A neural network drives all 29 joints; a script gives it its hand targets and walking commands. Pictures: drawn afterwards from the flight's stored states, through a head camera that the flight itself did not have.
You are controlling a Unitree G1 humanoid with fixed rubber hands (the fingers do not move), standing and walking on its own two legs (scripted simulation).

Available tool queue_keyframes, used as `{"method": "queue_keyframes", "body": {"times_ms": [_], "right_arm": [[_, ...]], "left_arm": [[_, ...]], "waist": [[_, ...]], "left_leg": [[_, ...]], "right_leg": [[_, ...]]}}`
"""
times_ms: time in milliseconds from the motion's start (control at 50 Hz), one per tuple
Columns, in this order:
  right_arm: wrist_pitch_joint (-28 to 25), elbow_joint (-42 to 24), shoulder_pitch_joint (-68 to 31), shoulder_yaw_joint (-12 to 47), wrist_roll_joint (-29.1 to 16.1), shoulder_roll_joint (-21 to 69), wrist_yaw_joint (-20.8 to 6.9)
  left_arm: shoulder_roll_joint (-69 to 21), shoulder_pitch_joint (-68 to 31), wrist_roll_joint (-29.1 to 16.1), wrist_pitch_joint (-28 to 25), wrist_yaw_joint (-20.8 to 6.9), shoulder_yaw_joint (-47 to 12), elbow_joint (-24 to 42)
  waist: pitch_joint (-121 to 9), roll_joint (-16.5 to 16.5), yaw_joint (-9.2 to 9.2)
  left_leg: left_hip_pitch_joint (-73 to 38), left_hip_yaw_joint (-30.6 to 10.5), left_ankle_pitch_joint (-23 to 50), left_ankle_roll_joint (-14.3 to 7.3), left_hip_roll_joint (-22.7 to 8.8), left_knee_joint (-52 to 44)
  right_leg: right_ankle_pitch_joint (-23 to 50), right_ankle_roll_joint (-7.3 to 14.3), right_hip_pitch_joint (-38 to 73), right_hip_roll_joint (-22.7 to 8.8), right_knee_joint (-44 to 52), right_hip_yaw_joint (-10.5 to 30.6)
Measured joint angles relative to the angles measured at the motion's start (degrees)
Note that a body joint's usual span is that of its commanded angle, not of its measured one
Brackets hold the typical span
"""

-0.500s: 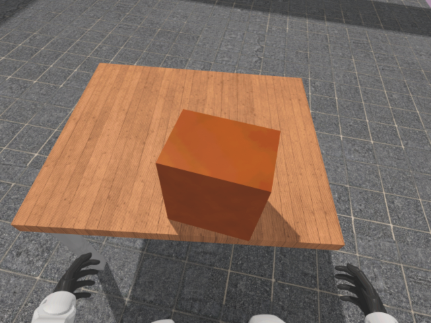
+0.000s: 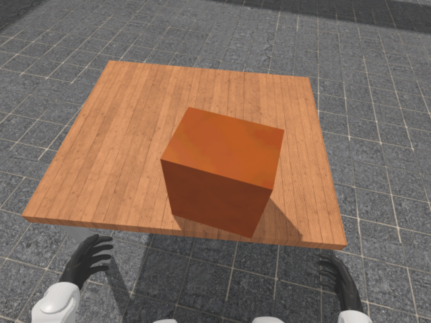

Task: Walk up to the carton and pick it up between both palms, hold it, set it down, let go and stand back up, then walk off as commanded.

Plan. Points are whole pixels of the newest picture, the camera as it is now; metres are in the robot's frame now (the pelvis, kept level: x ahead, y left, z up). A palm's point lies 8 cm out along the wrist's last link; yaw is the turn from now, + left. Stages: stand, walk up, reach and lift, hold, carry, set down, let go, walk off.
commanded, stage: reach and lift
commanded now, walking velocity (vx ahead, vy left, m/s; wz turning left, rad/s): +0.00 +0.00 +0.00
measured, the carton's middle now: (221, 176) +0.44 -0.01 -0.08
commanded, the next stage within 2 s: none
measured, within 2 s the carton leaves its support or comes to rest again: neither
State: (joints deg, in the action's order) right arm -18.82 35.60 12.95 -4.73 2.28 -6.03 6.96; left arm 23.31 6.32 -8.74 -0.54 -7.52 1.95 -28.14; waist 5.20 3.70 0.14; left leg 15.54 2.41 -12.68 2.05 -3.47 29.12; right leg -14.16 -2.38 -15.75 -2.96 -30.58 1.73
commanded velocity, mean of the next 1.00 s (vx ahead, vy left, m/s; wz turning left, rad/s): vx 0.00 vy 0.00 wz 0.00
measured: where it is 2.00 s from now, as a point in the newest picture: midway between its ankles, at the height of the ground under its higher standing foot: outside the picture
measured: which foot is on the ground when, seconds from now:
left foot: down 0.00-1.00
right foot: down 0.00-1.00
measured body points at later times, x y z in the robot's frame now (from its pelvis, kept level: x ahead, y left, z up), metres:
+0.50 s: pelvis +0.02 +0.01 +0.00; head +0.07 +0.03 +0.45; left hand +0.25 +0.27 -0.04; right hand +0.20 -0.19 -0.05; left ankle +0.03 +0.15 -0.73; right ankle +0.02 -0.15 -0.73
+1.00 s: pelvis +0.03 +0.02 +0.00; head +0.07 +0.04 +0.44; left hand +0.27 +0.26 -0.03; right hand +0.22 -0.18 -0.04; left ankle +0.03 +0.15 -0.73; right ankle +0.02 -0.15 -0.73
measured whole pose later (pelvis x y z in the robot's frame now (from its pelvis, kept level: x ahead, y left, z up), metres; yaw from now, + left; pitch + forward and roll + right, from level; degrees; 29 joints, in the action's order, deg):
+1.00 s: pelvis +0.03 +0.02 +0.00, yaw +0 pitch +0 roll -1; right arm -30.0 34.4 10.0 0.3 -4.8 0.4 14.3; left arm 23.3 5.0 -16.6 -17.2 -11.3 -2.8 -29.0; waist 5.2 2.1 -0.4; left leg 15.6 2.9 -17.3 1.7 -3.5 33.0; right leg -16.5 -2.4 -14.3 -3.1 -30.6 2.2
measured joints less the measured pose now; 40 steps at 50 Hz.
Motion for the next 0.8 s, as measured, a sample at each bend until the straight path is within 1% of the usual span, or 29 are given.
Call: {"method": "queue_keyframes", "body": {"times_ms": [60, 140, 360, 460, 580, 740, 800], "right_arm": [[-0.2, -0.3, 0.0, 0.0, -0.1, 0.8, 0.7], [-1.1, -0.8, 0.0, 0.2, -0.8, 1.6, 1.9], [-8.7, -1.0, 0.1, 2.9, -4.9, 4.0, 4.6], [-11.6, -1.0, 0.3, 4.3, -6.4, 4.1, 5.6], [-14.0, -1.0, 0.8, 4.8, -7.0, 5.3, 6.5], [-14.6, -0.9, 0.8, 4.9, -7.1, 6.3, 6.9], [-13.9, -0.9, 0.7, 5.0, -7.1, 6.4, 7.1]], "left_arm": [[0.0, 0.0, -1.2, -2.1, -0.2, -0.1, 0.0], [0.0, 0.0, -2.1, -4.9, -1.2, -0.2, -0.3], [0.0, 0.0, -2.6, -11.8, -4.2, -0.4, -0.9], [0.0, 0.0, -2.6, -13.6, -5.1, -0.3, -0.9], [0.0, 0.0, -3.1, -15.3, -5.7, -0.5, -0.9], [0.0, 0.0, -4.8, -16.6, -5.4, -2.1, -0.9], [0.0, 0.0, -5.5, -16.6, -5.1, -2.9, -0.9]], "waist": [[0.0, 0.0, 0.02], [0.0, -0.1, 0.05], [0.0, -0.2, 0.36], [0.0, -0.8, 0.37], [0.0, -1.3, 0.31], [0.0, -1.7, 0.19], [0.0, -1.7, 0.17]], "left_leg": [[0.0, 0.0, -0.4, 0.0, 0.0, 0.4], [0.0, 0.1, -1.0, 0.0, 0.0, 0.9], [0.0, 0.5, -2.5, 0.0, 0.0, 1.7], [0.0, 0.5, -3.1, 0.0, 0.0, 2.2], [0.0, 0.5, -3.5, 0.0, 0.0, 2.8], [0.0, 0.5, -4.0, -0.2, 0.0, 3.4], [0.0, 0.5, -4.1, -0.3, 0.0, 3.6]], "right_leg": [[-0.2, 0.0, 0.2, 0.0, 0.0, 0.0], [-0.5, 0.0, 0.4, 0.0, 0.0, 0.1], [-1.4, 0.0, 0.6, -0.1, 0.0, 0.4], [-1.8, 0.0, 0.8, -0.1, 0.0, 0.5], [-1.9, 0.0, 1.1, -0.1, 0.0, 0.5], [-2.0, 0.0, 1.4, -0.1, 0.0, 0.5], [-2.1, 0.0, 1.4, -0.1, 0.0, 0.5]]}}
